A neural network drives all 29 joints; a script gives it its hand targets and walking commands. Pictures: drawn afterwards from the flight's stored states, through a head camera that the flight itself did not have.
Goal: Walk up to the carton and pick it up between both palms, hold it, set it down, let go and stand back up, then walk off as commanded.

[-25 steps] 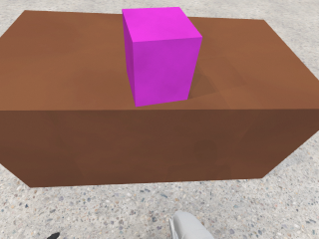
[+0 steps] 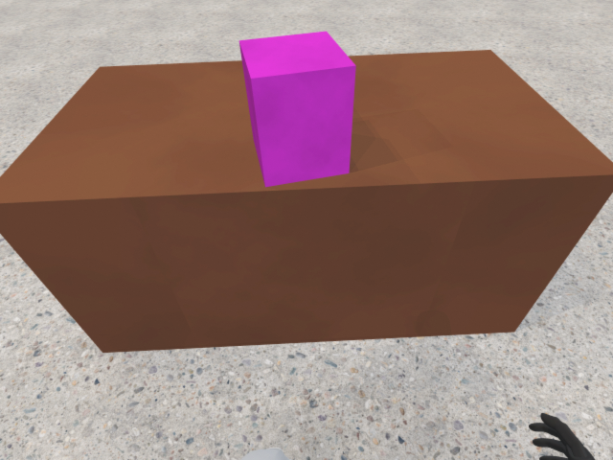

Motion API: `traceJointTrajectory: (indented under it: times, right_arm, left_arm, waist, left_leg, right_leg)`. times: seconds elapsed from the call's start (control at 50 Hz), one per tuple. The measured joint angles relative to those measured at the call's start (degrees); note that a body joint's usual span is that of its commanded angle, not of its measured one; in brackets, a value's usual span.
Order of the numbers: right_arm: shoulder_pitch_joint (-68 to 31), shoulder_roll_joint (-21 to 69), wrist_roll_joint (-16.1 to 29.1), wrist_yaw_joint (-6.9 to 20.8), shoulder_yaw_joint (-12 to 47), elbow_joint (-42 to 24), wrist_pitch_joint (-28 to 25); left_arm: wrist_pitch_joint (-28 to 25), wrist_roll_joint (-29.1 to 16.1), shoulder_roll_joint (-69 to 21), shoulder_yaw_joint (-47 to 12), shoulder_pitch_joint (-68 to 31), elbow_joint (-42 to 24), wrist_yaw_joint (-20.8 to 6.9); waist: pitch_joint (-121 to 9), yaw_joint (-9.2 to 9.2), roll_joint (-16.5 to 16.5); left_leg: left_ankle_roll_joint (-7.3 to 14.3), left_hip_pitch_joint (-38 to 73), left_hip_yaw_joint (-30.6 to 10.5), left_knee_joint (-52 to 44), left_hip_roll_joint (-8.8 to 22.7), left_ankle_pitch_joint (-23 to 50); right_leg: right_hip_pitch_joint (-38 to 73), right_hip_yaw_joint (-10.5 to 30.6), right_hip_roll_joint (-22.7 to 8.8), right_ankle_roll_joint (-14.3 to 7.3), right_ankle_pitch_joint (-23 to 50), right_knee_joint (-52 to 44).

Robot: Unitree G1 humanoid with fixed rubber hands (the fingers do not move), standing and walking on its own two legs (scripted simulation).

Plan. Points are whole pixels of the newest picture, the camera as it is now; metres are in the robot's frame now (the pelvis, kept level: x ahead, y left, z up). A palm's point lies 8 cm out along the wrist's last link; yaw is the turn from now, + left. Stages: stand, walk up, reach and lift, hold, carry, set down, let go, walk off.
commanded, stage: walk off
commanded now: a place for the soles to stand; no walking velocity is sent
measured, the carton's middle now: (295, 109) +0.82 +0.09 +0.07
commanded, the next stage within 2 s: none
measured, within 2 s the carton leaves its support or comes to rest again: neither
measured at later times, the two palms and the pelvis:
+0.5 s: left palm out of the picture +0.05 +0.36 -0.07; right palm out of the picture -0.07 -0.25 -0.07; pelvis -0.04 +0.06 +0.02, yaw -4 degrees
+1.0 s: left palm out of the picture +0.07 +0.45 -0.12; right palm out of the picture +0.05 -0.19 -0.02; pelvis +0.00 +0.14 +0.01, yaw -5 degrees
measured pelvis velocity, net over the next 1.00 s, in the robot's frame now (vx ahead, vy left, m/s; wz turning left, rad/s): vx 0.00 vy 0.14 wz -0.08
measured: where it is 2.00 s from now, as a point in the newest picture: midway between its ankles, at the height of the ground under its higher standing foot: outside the picture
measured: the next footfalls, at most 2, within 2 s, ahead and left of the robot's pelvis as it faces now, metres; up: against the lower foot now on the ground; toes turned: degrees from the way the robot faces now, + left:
left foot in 0.60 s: +0.07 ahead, +0.25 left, +0.00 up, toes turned -10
right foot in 1.24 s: +0.11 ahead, -0.07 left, +0.00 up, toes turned -1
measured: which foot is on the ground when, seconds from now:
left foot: up 0.00-0.58, down 0.60-1.00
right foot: down 0.00-0.60, up 0.62-1.00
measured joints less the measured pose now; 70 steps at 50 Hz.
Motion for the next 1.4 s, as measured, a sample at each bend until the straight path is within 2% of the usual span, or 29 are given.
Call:
traceJointTrajectory:
  times: [0.04, 0.08, 0.12, 0.18, 0.24, 0.3, 0.4, 0.52, 0.56, 0.6, 0.62, 0.66, 0.7, 0.76, 0.84, 0.94, 1.04, 1.12, 1.18, 1.24, 1.26, 1.3, 1.36, 1.4]
  right_arm:
    - [3.04, 0.47, 0.02, 0.09, -0.33, 1.11, 0.94]
    - [5.79, 1.58, -0.19, 0.59, 0.03, 2.36, 1.68]
    - [7.41, 2.65, -0.36, 1.31, 0.84, 3.13, 1.63]
    - [9.15, 2.88, -0.33, 2.40, 1.95, 3.24, 0.24]
    - [10.99, 1.25, 0.23, 2.93, 1.74, 4.29, -1.23]
    - [13.02, -1.22, 0.46, 2.85, 0.85, 5.92, -1.55]
    - [14.71, -3.00, 0.21, 2.21, 0.79, 8.40, -1.58]
    - [14.50, 0.31, 0.14, 1.85, 2.48, 7.72, -2.37]
    - [14.58, 1.62, 0.29, 1.52, 3.15, 6.70, -2.99]
    - [15.40, 1.93, 0.38, 1.01, 3.47, 5.28, -4.35]
    - [14.53, 3.14, 0.11, 0.71, 3.51, 6.14, -4.90]
    - [11.90, 7.02, -0.09, 0.44, 4.31, 8.84, -4.93]
    - [11.19, 9.96, 0.37, 0.33, 4.57, 10.06, -5.37]
    - [11.93, 11.49, 0.67, 0.10, 4.52, 9.93, -5.97]
    - [12.43, 7.89, 0.32, -1.10, 3.34, 9.74, -6.18]
    - [11.56, 2.88, 0.41, -2.18, 1.66, 7.98, -6.16]
    - [8.52, 3.33, 0.51, -2.63, 1.51, 5.07, -6.40]
    - [6.34, 4.98, 0.30, -2.99, 2.17, 2.79, -6.33]
    - [5.12, 5.55, 0.47, -3.52, 2.90, 2.36, -6.16]
    - [4.85, 4.96, 0.89, -3.47, 3.48, 1.97, -5.84]
    - [4.51, 4.32, 1.09, -3.27, 3.47, 2.21, -5.56]
    - [4.01, 3.25, 1.54, -2.81, 3.14, 2.97, -4.72]
    - [3.76, 2.63, 2.16, -2.05, 2.42, 5.58, -4.38]
    - [3.45, 2.54, 2.18, -1.28, 1.88, 6.83, -4.27]
  left_arm:
    - [0.11, 0.08, -0.73, -0.41, 0.38, 0.12, 0.73]
    - [0.17, -0.03, -1.55, -0.31, 0.54, 0.92, 1.72]
    - [0.42, -0.22, -2.04, -0.42, 0.37, 1.03, 2.50]
    - [-0.13, -0.41, -1.67, -0.89, -0.75, -0.72, 3.07]
    - [-1.12, -0.48, -0.68, -1.03, -2.35, -3.60, 3.29]
    - [-1.61, -0.60, 0.04, -1.17, -3.84, -5.45, 3.14]
    - [-1.00, -0.86, 1.09, -1.04, -4.66, -5.87, 2.11]
    - [0.95, -0.74, 2.14, -0.54, -3.97, -4.67, 0.90]
    - [1.57, -0.42, 2.56, -0.63, -4.13, -4.74, 0.45]
    - [2.09, 0.24, 3.22, -0.92, -5.32, -5.20, -0.20]
    - [2.34, 0.61, 4.34, -0.67, -6.74, -5.03, -0.43]
    - [2.74, 1.04, 7.23, 0.18, -8.71, -4.29, -0.36]
    - [2.95, 1.15, 8.74, 0.99, -9.64, -3.41, -0.84]
    - [2.97, 0.86, 9.03, 0.96, -10.37, -2.70, -2.06]
    - [3.26, 0.93, 6.14, 0.38, -7.31, -3.34, -3.11]
    - [3.03, 0.40, 5.14, 0.42, -3.48, -4.10, -3.99]
    - [2.41, -0.24, 8.48, 1.92, -2.86, -5.29, -3.77]
    - [2.20, -0.80, 10.10, 2.50, -4.41, -6.77, -3.65]
    - [1.62, -1.26, 10.15, 2.43, -5.48, -8.30, -3.49]
    - [0.35, -1.73, 9.71, 1.80, -5.73, -9.65, -3.12]
    - [-0.14, -1.87, 8.96, 1.48, -5.95, -9.55, -2.81]
    - [-0.31, -2.07, 6.72, 0.03, -6.59, -9.18, -1.88]
    - [-0.83, -1.83, 2.90, -1.48, -6.47, -8.36, -0.79]
    - [-0.69, -1.30, 0.57, -1.95, -5.98, -7.35, -0.30]
  waist:
    - [-1.59, -0.28, 0.53]
    - [-4.24, 0.06, -0.61]
    - [-6.49, -0.18, -2.49]
    - [-7.73, -1.64, -5.45]
    - [-6.88, -2.99, -6.91]
    - [-5.18, -3.49, -6.49]
    - [-1.98, -3.03, -5.09]
    - [0.04, -2.70, -6.11]
    - [0.22, -2.96, -7.01]
    - [0.79, -3.71, -6.69]
    - [2.48, -3.83, -8.42]
    - [6.01, -1.91, -14.20]
    - [6.81, -1.07, -17.43]
    - [6.49, -0.78, -19.03]
    - [2.01, 0.71, -16.68]
    - [-2.77, 1.76, -12.71]
    - [-3.44, 2.37, -11.79]
    - [-2.23, 2.68, -11.16]
    - [-1.34, 2.49, -10.11]
    - [-1.37, 2.38, -8.66]
    - [-1.33, 2.41, -7.35]
    - [-0.49, 1.53, -5.13]
    - [-0.74, 1.52, -4.37]
    - [-1.13, 1.63, -4.24]
  left_leg:
    - [-1.33, -2.12, -2.76, 14.94, -1.54, -4.27]
    - [-2.32, -1.99, -3.55, 26.37, -3.15, -4.54]
    - [-3.01, -0.47, -3.22, 32.32, -3.93, -4.11]
    - [-3.83, 1.87, -3.09, 34.95, -4.64, -5.26]
    - [-3.64, 3.40, -3.15, 32.53, -4.22, -6.39]
    - [-3.02, 3.67, -2.58, 27.33, -3.52, -6.23]
    - [-2.80, 1.65, -1.74, 22.12, -3.26, -7.66]
    - [-2.09, 1.16, -4.00, 17.85, -2.73, -11.21]
    - [-1.56, 3.47, -5.55, 10.36, -1.96, -11.16]
    - [-1.24, 7.17, -8.98, -3.72, -0.56, -10.17]
    - [-2.17, 6.23, -8.97, -2.96, -1.64, -4.37]
    - [-2.93, 6.14, -5.95, 0.96, -3.59, -1.82]
    - [-2.67, 6.82, -4.81, 0.76, -3.69, -1.90]
    - [-2.28, 9.22, -5.95, -3.10, -3.51, -0.27]
    - [-1.49, 11.58, -5.92, -7.35, -2.06, 0.68]
    - [-0.85, 13.06, -6.71, -9.65, -1.62, 0.53]
    - [-1.07, 13.55, -7.83, -9.23, -1.95, -0.65]
    - [-2.55, 13.19, -8.96, -6.86, -1.57, -2.62]
    - [-4.75, 12.55, -10.55, -4.30, -0.64, -4.63]
    - [-7.03, 10.71, -12.65, -0.14, 0.41, -7.62]
    - [-6.29, 9.18, -13.00, 2.66, 1.37, -8.84]
    - [-4.18, 5.94, -12.75, 11.18, 1.26, -10.86]
    - [-1.99, 2.56, -8.41, 22.08, -1.00, -10.81]
    - [-1.15, 1.88, -5.78, 24.62, -2.18, -8.83]
  right_leg:
    - [1.83, -1.02, 0.36, 0.06, 0.88, -1.58]
    - [3.27, -0.03, -0.01, 0.01, 2.52, -4.97]
    - [3.60, 1.93, -0.79, -0.24, 5.12, -8.81]
    - [2.23, 4.66, -2.59, -0.79, 8.10, -12.24]
    - [0.65, 6.16, -4.20, -0.43, 9.83, -13.40]
    - [-0.33, 6.72, -5.36, 0.50, 10.57, -13.51]
    - [-1.15, 7.31, -6.37, 1.27, 10.54, -12.49]
    - [-2.04, 7.94, -7.10, 1.70, 8.04, -8.54]
    - [-3.43, 8.19, -7.48, 1.85, 5.90, -5.19]
    - [-7.32, 7.89, -7.01, 0.92, -0.43, 3.34]
    - [-9.71, 9.21, -6.94, 0.82, -3.12, 10.16]
    - [-13.47, 11.74, -5.53, 1.35, -2.77, 20.74]
    - [-16.58, 9.48, -2.80, 2.21, -0.86, 28.79]
    - [-17.15, 5.53, 0.36, 2.82, 2.41, 33.92]
    - [-17.12, 3.24, 2.12, 3.16, 2.37, 38.41]
    - [-16.04, 3.76, 0.52, 3.47, 2.31, 39.95]
    - [-16.47, 4.61, -1.16, 3.63, 0.75, 34.50]
    - [-16.92, 4.12, -1.90, 3.89, 0.33, 27.28]
    - [-16.13, 4.14, -1.96, 3.60, 1.70, 22.79]
    - [-11.43, 4.40, -2.42, 2.39, 1.46, 10.58]
    - [-10.64, 3.46, -1.66, 2.16, -2.89, 9.03]
    - [-10.92, 1.26, -0.95, 1.27, -1.81, 10.44]
    - [-9.80, 0.48, -1.38, 0.19, 0.79, 7.84]
    - [-8.64, 1.04, -1.29, -0.09, 2.78, 3.79]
